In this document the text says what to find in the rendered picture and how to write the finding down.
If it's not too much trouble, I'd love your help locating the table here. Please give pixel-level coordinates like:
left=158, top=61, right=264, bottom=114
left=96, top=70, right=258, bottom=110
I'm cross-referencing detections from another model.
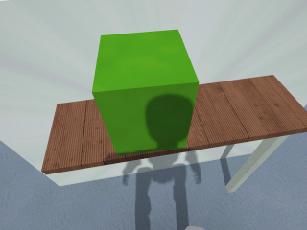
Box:
left=41, top=75, right=307, bottom=193

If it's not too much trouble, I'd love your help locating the carton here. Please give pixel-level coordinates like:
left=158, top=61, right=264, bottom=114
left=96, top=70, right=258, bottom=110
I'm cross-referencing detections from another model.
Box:
left=92, top=29, right=200, bottom=155

